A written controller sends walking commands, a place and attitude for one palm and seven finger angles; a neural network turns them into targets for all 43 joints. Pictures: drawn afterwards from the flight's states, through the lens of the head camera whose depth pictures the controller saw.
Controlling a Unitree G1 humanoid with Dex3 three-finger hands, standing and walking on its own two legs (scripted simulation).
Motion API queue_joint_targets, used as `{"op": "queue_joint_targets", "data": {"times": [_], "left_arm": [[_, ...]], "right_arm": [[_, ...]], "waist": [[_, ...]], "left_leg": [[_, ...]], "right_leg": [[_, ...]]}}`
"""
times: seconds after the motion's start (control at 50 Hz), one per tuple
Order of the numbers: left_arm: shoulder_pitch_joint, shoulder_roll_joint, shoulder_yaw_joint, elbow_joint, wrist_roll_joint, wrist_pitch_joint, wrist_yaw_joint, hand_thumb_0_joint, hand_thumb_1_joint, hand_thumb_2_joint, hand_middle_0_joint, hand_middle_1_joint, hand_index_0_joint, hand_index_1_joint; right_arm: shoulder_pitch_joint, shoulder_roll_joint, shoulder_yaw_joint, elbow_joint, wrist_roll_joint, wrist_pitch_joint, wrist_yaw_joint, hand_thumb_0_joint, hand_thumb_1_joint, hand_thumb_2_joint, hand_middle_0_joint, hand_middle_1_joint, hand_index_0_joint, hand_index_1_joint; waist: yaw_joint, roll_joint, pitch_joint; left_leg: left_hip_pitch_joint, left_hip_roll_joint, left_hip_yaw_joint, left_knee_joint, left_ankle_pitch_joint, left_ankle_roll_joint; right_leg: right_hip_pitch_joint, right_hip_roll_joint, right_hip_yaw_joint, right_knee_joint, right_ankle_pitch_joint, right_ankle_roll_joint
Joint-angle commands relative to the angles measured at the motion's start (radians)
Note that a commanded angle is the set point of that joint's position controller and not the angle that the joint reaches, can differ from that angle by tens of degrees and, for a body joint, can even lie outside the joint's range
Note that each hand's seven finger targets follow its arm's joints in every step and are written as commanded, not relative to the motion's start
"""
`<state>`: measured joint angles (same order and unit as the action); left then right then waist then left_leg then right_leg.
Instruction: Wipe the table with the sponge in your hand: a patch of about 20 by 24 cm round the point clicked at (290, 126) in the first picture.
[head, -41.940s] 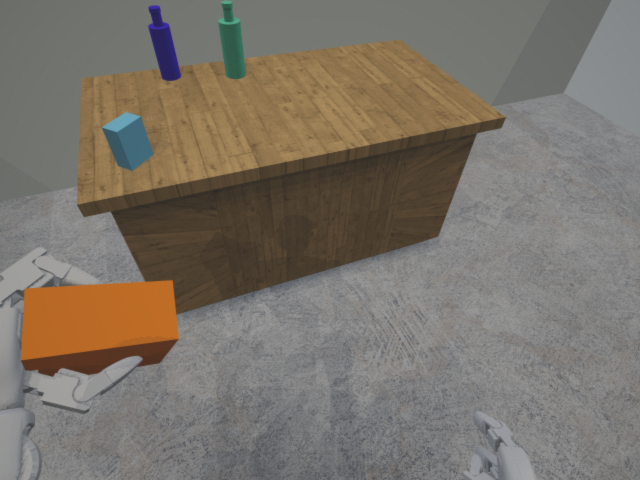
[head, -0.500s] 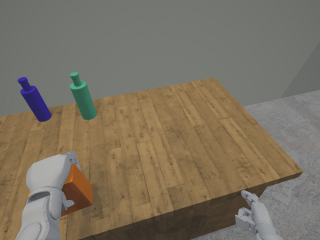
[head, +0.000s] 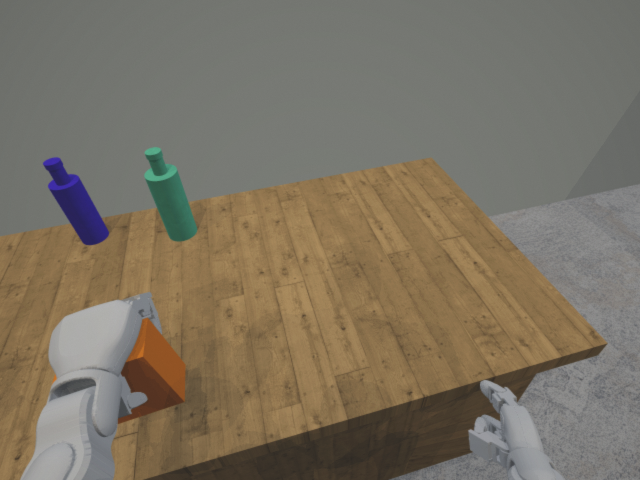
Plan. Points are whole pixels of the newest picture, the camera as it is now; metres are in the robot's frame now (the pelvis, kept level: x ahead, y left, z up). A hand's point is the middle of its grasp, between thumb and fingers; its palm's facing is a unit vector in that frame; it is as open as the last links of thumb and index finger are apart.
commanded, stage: bring the sponge back beside the body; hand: left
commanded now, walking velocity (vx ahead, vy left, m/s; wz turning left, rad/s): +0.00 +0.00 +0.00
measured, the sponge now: (134, 380) +0.20 +0.29 +0.03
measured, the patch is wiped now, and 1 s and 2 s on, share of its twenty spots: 1.00 1.00 1.00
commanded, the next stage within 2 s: step back with the hand held close in 1.30 s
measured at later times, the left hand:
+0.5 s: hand (120, 355) +0.20 +0.28 +0.09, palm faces +0.07 -0.12 -0.99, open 9.7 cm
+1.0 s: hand (101, 360) +0.18 +0.28 +0.11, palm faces +0.10 -0.13 -0.99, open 9.7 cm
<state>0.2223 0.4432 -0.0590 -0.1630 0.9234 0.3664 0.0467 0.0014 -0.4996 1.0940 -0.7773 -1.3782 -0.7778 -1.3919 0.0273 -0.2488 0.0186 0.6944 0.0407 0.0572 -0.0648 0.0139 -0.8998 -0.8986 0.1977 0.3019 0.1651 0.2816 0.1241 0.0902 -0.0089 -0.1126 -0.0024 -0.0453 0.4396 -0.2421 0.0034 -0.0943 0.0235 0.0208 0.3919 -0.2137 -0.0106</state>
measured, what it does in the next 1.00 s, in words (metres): stands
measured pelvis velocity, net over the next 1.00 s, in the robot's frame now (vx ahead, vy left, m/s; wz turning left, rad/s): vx -0.01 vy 0.00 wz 0.00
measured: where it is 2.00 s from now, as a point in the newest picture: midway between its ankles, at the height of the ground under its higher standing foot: outside the picture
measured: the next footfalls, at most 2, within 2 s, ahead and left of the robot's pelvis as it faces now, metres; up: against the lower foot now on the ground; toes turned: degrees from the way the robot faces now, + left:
none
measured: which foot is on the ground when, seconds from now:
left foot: down 0.00-1.00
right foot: down 0.00-1.00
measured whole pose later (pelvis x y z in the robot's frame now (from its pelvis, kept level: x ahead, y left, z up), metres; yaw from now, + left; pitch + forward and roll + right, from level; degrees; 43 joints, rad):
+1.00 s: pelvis -0.01 +0.00 +0.00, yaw +0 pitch -6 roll -1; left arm 0.30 0.50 -0.01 -0.37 0.87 0.44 -0.03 0.00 -0.50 1.09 -0.78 -1.38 -0.78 -1.39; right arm 0.02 -0.26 0.03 0.67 0.05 0.07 -0.06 0.01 -0.90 -0.90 0.20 0.30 0.16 0.28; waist 0.13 0.10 -0.01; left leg -0.12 0.00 -0.05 0.45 -0.24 0.00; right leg -0.10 0.03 0.02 0.42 -0.22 -0.01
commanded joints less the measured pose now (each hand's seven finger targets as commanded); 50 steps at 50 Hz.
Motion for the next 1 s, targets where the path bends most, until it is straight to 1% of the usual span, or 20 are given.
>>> {"op": "queue_joint_targets", "data": {"times": [0.0, 0.04, 0.06, 0.1, 0.14, 0.22, 0.24, 0.32, 0.34, 0.36, 0.46, 0.54, 0.56, 0.64, 0.66, 0.74, 0.76, 0.84, 0.86, 0.98], "left_arm": [[-0.198, 0.201, 0.131, -0.183, 0.019, 0.026, 0.034, 0.0, 0.1, 1.3, -1.2, -1.6, -1.2, -1.6], [-0.194, 0.241, 0.162, -0.241, 0.018, 0.028, 0.031, 0.0, 0.1, 1.3, -1.2, -1.6, -1.2, -1.6], [-0.191, 0.184, 0.11, -0.235, 0.02, 0.037, 0.02, 0.0, 0.1, 1.3, -1.2, -1.6, -1.2, -1.6], [-0.176, 0.181, 0.101, -0.235, 0.018, 0.039, 0.011, 0.0, 0.1, 1.3, -1.2, -1.6, -1.2, -1.6], [-0.182, 0.225, 0.137, -0.272, 0.015, 0.037, 0.009, 0.0, 0.1, 1.3, -1.2, -1.6, -1.2, -1.6], [-0.215, 0.212, 0.121, -0.272, 0.034, 0.035, 0.006, 0.0, 0.1, 1.3, -1.2, -1.6, -1.2, -1.6], [-0.215, 0.252, 0.157, -0.296, 0.027, 0.031, 0.012, 0.0, 0.1, 1.3, -1.2, -1.6, -1.2, -1.6], [-0.188, 0.229, 0.145, -0.293, 0.026, 0.032, 0.012, 0.0, 0.1, 1.3, -1.2, -1.6, -1.2, -1.6], [-0.186, 0.27, 0.185, -0.306, 0.019, 0.031, 0.017, 0.0, 0.1, 1.3, -1.2, -1.6, -1.2, -1.6], [-0.181, 0.225, 0.148, -0.296, 0.017, 0.037, 0.011, 0.0, 0.1, 1.3, -1.2, -1.6, -1.2, -1.6], [-0.167, 0.224, 0.142, -0.303, 0.002, 0.055, -0.007, 0.0, 0.1, 1.3, -1.2, -1.6, -1.2, -1.6], [-0.166, 0.282, 0.187, -0.351, -0.005, 0.045, -0.017, 0.0, 0.1, 1.3, -1.2, -1.6, -1.2, -1.6], [-0.147, 0.245, 0.16, -0.33, -0.006, 0.051, -0.023, 0.0, 0.1, 1.3, -1.2, -1.6, -1.2, -1.6], [-0.151, 0.284, 0.191, -0.383, -0.003, 0.032, -0.018, 0.0, 0.1, 1.3, -1.2, -1.6, -1.2, -1.6], [-0.146, 0.251, 0.166, -0.375, -0.003, 0.033, -0.021, 0.0, 0.1, 1.3, -1.2, -1.6, -1.2, -1.6], [-0.118, 0.299, 0.218, -0.397, -0.01, 0.03, -0.011, 0.0, 0.1, 1.3, -1.2, -1.6, -1.2, -1.6], [-0.117, 0.258, 0.185, -0.386, -0.01, 0.037, -0.017, 0.0, 0.1, 1.3, -1.2, -1.6, -1.2, -1.6], [-0.111, 0.288, 0.21, -0.412, -0.02, 0.05, -0.018, 0.0, 0.1, 1.3, -1.2, -1.6, -1.2, -1.6], [-0.115, 0.254, 0.178, -0.407, -0.017, 0.057, -0.026, 0.0, 0.1, 1.3, -1.2, -1.6, -1.2, -1.6], [-0.102, 0.263, 0.179, -0.411, -0.019, 0.057, -0.041, 0.0, 0.1, 1.3, -1.2, -1.6, -1.2, -1.6]], "right_arm": [[-0.27, -0.104, -0.022, -0.206, 0.0, -0.066, 0.004, 0.0, -0.9, -0.9, 0.2, 0.3, 0.2, 0.3], [-0.286, -0.106, -0.022, -0.208, 0.003, -0.064, 0.008, 0.0, -0.9, -0.9, 0.2, 0.3, 0.2, 0.3], [-0.284, -0.098, -0.018, -0.219, 0.002, -0.062, 0.01, 0.0, -0.9, -0.9, 0.2, 0.3, 0.2, 0.3], [-0.28, -0.1, -0.018, -0.215, 0.001, -0.063, 0.013, 0.0, -0.9, -0.9, 0.2, 0.3, 0.2, 0.3], [-0.283, -0.103, -0.018, -0.216, 0.001, -0.065, 0.013, 0.0, -0.9, -0.9, 0.2, 0.3, 0.2, 0.3], [-0.278, -0.097, -0.017, -0.214, 0.0, -0.06, 0.013, 0.0, -0.9, -0.9, 0.2, 0.3, 0.2, 0.3], [-0.285, -0.102, -0.016, -0.221, 0.0, -0.066, 0.01, 0.0, -0.9, -0.9, 0.2, 0.3, 0.2, 0.3], [-0.279, -0.095, -0.016, -0.22, 0.001, -0.063, 0.011, 0.0, -0.9, -0.9, 0.2, 0.3, 0.2, 0.3], [-0.283, -0.102, -0.018, -0.219, 0.0, -0.067, 0.009, 0.0, -0.9, -0.9, 0.2, 0.3, 0.2, 0.3], [-0.284, -0.096, -0.013, -0.23, 0.001, -0.068, 0.01, 0.0, -0.9, -0.9, 0.2, 0.3, 0.2, 0.3], [-0.289, -0.099, -0.009, -0.231, 0.004, -0.067, 0.011, 0.0, -0.9, -0.9, 0.2, 0.3, 0.2, 0.3], [-0.293, -0.105, -0.014, -0.225, 0.004, -0.068, 0.008, 0.0, -0.9, -0.9, 0.2, 0.3, 0.2, 0.3], [-0.286, -0.097, -0.006, -0.24, 0.001, -0.07, 0.008, 0.0, -0.9, -0.9, 0.2, 0.3, 0.2, 0.3], [-0.288, -0.101, -0.011, -0.231, 0.004, -0.073, 0.008, 0.0, -0.9, -0.9, 0.2, 0.3, 0.2, 0.3], [-0.283, -0.094, -0.006, -0.243, 0.0, -0.075, 0.007, 0.0, -0.9, -0.9, 0.2, 0.3, 0.2, 0.3], [-0.288, -0.1, -0.012, -0.231, 0.003, -0.074, 0.009, 0.0, -0.9, -0.9, 0.2, 0.3, 0.2, 0.3], [-0.283, -0.095, -0.007, -0.243, 0.001, -0.074, 0.01, 0.0, -0.9, -0.9, 0.2, 0.3, 0.2, 0.3], [-0.298, -0.101, -0.012, -0.235, 0.008, -0.07, 0.013, 0.0, -0.9, -0.9, 0.2, 0.3, 0.2, 0.3], [-0.292, -0.097, -0.007, -0.245, 0.005, -0.069, 0.015, 0.0, -0.9, -0.9, 0.2, 0.3, 0.2, 0.3], [-0.285, -0.092, -0.005, -0.24, 0.009, -0.072, 0.014, 0.0, -0.9, -0.9, 0.2, 0.3, 0.2, 0.3]], "waist": [[0.015, -0.035, -0.126], [0.015, 0.014, -0.142], [0.017, 0.004, -0.144], [0.013, -0.007, -0.132], [0.008, -0.019, -0.129], [0.009, -0.04, -0.125], [0.013, -0.008, -0.125], [0.018, -0.022, -0.146], [0.018, -0.015, -0.145], [0.022, -0.019, -0.148], [0.017, -0.014, -0.131], [0.008, -0.023, -0.13], [0.021, -0.032, -0.145], [0.01, -0.003, -0.125], [0.023, -0.002, -0.141], [0.018, -0.011, -0.128], [0.025, -0.016, -0.143], [0.013, -0.014, -0.109], [0.023, -0.003, -0.129], [0.012, -0.025, -0.108]], "left_leg": [[0.005, -0.024, -0.031, -0.075, 0.18, 0.034], [0.011, -0.022, -0.036, -0.079, 0.189, 0.03], [0.008, -0.026, -0.029, -0.074, 0.191, 0.037], [0.013, -0.023, -0.03, -0.072, 0.202, 0.036], [0.009, -0.017, -0.038, -0.077, 0.188, 0.033], [0.006, -0.019, -0.031, -0.073, 0.179, 0.035], [0.007, -0.018, -0.038, -0.076, 0.162, 0.035], [0.017, -0.024, -0.031, -0.065, 0.199, 0.035], [0.015, -0.023, -0.036, -0.065, 0.182, 0.034], [0.015, -0.029, -0.029, -0.057, 0.187, 0.04], [0.008, -0.027, -0.032, -0.055, 0.178, 0.04], [0.014, -0.022, -0.036, -0.049, 0.177, 0.037], [0.011, -0.028, -0.032, -0.045, 0.19, 0.044], [0.013, -0.021, -0.04, -0.052, 0.166, 0.035], [0.013, -0.025, -0.035, -0.047, 0.174, 0.042], [0.009, -0.019, -0.044, -0.052, 0.178, 0.035], [0.007, -0.023, -0.038, -0.048, 0.184, 0.041], [-0.002, -0.015, -0.045, -0.054, 0.173, 0.033], [0.0, -0.02, -0.041, -0.052, 0.187, 0.04], [-0.008, -0.015, -0.042, -0.058, 0.164, 0.036]], "right_leg": [[0.017, 0.011, 0.034, -0.073, 0.083, -0.067], [0.033, 0.011, 0.064, -0.062, 0.09, -0.072], [0.033, 0.011, 0.03, -0.061, 0.091, -0.068], [0.021, 0.013, 0.029, -0.066, 0.106, -0.068], [0.022, 0.015, 0.057, -0.064, 0.084, -0.069], [0.007, 0.01, 0.046, -0.068, 0.068, -0.064], [0.014, 0.015, 0.068, -0.068, 0.053, -0.069], [0.025, 0.006, 0.055, -0.064, 0.095, -0.065], [0.027, 0.012, 0.079, -0.067, 0.078, -0.069], [0.026, 0.008, 0.048, -0.067, 0.084, -0.066], [0.013, 0.006, 0.05, -0.068, 0.08, -0.064], [0.007, 0.006, 0.091, -0.068, 0.084, -0.063], [0.021, 0.001, 0.05, -0.06, 0.095, -0.06], [0.0, 0.008, 0.087, -0.068, 0.055, -0.064], [0.011, 0.004, 0.048, -0.063, 0.063, -0.062], [0.01, 0.008, 0.086, -0.062, 0.071, -0.065], [0.018, 0.004, 0.051, -0.058, 0.079, -0.062], [0.001, 0.007, 0.088, -0.062, 0.07, -0.064], [0.013, 0.004, 0.05, -0.055, 0.084, -0.064], [-0.009, 0.002, 0.062, -0.059, 0.051, -0.057]]}}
